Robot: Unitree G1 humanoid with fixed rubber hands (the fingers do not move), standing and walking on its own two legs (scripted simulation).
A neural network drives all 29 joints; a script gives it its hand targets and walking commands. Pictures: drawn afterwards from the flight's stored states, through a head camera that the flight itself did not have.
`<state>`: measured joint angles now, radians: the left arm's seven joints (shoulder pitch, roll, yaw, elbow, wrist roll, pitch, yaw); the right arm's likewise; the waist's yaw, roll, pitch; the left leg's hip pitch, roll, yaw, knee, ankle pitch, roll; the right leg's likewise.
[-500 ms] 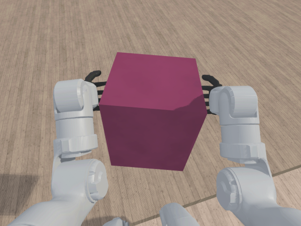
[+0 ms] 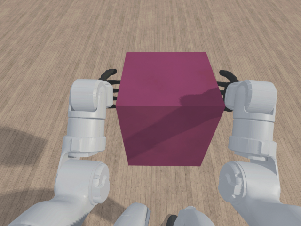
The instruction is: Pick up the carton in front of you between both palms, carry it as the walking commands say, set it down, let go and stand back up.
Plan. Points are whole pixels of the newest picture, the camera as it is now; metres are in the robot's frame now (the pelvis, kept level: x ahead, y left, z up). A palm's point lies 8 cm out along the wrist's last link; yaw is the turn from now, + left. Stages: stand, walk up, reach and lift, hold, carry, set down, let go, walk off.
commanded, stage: carry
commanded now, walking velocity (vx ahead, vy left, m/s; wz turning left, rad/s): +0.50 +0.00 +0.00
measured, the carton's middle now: (165, 111) +0.39 +0.04 +0.06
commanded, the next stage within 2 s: none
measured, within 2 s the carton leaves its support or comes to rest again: neither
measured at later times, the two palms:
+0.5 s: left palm (130, 12) +0.65 +0.19 +0.20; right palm (229, 24) +0.63 -0.11 +0.20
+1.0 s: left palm (152, 1) +0.88 +0.15 +0.15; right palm (227, 9) +0.88 -0.15 +0.14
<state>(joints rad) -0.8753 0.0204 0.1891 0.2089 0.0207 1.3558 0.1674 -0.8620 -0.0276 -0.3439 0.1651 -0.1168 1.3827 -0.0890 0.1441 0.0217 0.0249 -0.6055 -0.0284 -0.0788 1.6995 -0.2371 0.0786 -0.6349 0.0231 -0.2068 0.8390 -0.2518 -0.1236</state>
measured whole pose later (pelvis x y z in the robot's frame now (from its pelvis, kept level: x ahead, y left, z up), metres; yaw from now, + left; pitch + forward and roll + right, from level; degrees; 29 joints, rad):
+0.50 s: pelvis +0.28 +0.05 +0.05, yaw -1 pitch +5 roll -1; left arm -0.83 0.03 0.26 0.34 0.09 1.34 0.12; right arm -0.78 -0.01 -0.23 0.33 -0.08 1.32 -0.11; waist -0.04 -0.02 -0.14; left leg -0.37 0.01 0.12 0.52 -0.24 0.06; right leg -0.58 -0.04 -0.04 1.17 -0.37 -0.02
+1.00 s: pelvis +0.58 +0.00 +0.07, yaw +0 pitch +6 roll +2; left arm -0.31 -0.17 0.21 -0.22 0.12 1.19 0.11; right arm -0.34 0.13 -0.20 -0.19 -0.10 1.20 -0.10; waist 0.00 0.01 -0.03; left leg -0.56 0.06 0.08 0.86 -0.32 -0.03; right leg -0.25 -0.05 -0.17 0.32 -0.18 -0.04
